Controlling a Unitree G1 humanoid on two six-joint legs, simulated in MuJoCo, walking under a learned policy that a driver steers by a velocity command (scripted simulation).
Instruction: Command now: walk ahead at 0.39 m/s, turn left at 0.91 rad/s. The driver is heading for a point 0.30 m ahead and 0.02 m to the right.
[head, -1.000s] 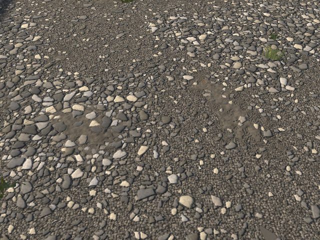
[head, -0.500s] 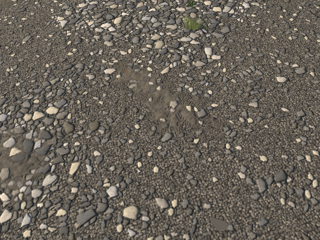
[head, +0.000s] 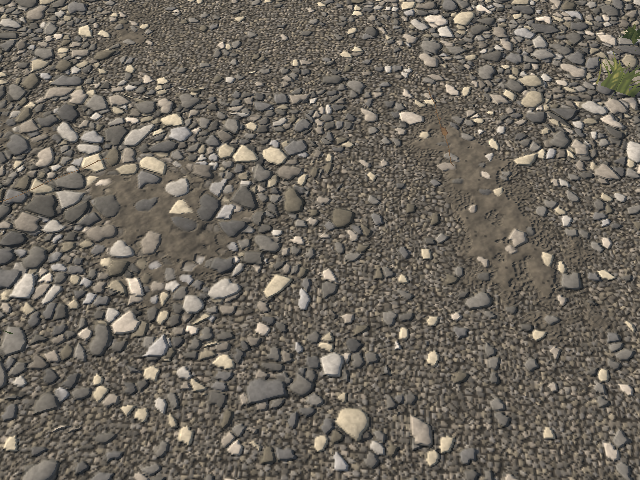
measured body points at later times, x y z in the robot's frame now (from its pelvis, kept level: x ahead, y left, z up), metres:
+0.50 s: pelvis +0.22 -0.03 +0.01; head +0.25 -0.04 +0.46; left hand +0.31 +0.26 -0.09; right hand +0.40 -0.28 -0.10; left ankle +0.09 +0.08 -0.64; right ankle +0.31 -0.12 -0.72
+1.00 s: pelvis +0.29 -0.01 +0.01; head +0.30 -0.01 +0.46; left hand +0.35 +0.27 -0.11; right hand +0.50 -0.21 -0.10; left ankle +0.24 +0.12 -0.72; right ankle +0.31 -0.12 -0.72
